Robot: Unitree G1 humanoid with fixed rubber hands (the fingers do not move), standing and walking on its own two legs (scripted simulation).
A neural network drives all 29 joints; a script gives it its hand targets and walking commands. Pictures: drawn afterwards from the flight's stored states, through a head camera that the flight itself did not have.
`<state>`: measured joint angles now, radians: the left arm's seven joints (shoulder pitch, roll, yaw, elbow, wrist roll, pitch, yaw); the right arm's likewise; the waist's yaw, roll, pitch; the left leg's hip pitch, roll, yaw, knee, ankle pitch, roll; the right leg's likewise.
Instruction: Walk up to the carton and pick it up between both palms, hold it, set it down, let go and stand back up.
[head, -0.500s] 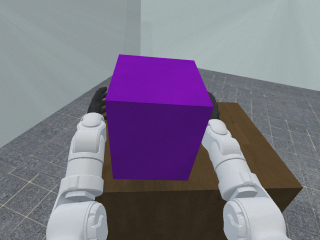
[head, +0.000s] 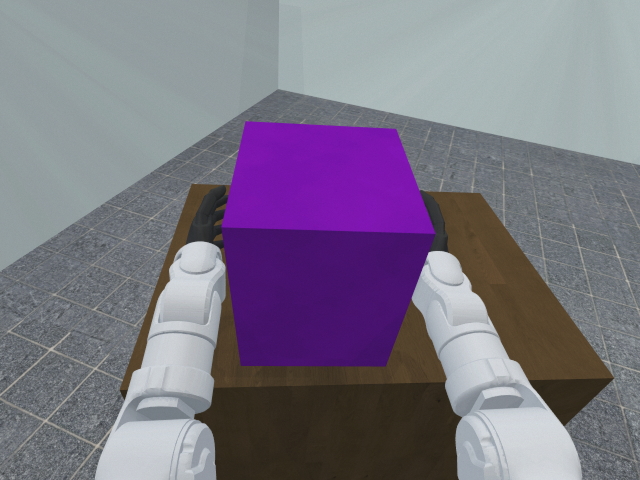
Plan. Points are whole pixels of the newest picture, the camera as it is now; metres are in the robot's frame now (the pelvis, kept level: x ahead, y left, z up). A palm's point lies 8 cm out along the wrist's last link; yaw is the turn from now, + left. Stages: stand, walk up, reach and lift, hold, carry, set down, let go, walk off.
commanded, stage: set down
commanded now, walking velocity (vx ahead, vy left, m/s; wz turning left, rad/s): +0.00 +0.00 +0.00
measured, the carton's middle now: (318, 248) +0.40 -0.01 +0.14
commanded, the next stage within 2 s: none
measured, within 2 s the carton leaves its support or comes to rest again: rests again in 1.76 s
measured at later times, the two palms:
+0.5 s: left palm (206, 259) +0.39 +0.14 +0.12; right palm (421, 265) +0.38 -0.15 +0.13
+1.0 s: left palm (216, 269) +0.41 +0.13 +0.09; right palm (420, 278) +0.39 -0.16 +0.10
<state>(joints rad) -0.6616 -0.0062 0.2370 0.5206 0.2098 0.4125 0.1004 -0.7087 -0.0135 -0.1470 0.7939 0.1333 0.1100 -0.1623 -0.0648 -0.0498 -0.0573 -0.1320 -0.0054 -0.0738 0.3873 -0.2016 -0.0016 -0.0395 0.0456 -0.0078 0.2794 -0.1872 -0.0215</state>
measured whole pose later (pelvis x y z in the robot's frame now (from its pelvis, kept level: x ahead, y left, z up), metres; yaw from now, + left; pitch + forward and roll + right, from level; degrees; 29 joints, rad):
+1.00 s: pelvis +0.00 +0.00 +0.00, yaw -2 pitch +5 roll -1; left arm -0.76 -0.01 0.36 0.94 0.24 0.10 0.08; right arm -0.72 0.07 -0.46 0.95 -0.19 -0.07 -0.10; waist -0.01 -0.04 -0.11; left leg -0.25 0.01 -0.03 0.33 -0.16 -0.01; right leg -0.19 0.04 0.00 0.28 -0.17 -0.03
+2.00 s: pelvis +0.00 +0.00 +0.00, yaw -3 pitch +15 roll -1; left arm -0.77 0.01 0.35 1.14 0.24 -0.21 0.10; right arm -0.68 0.10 -0.53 0.99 -0.32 -0.28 -0.09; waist 0.02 -0.01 -0.16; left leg -0.48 0.03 0.01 0.37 -0.16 0.00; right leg -0.42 0.05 -0.01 0.30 -0.15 -0.03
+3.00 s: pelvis -0.04 -0.01 -0.02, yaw -2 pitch +17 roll -1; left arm -0.89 0.29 0.05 0.93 -0.26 0.19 0.09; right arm -0.88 -0.25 -0.02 0.91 0.36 0.15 -0.12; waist -0.02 -0.01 -0.23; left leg -0.64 0.04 -0.01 0.51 -0.16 -0.02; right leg -0.59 0.06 -0.05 0.47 -0.17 -0.05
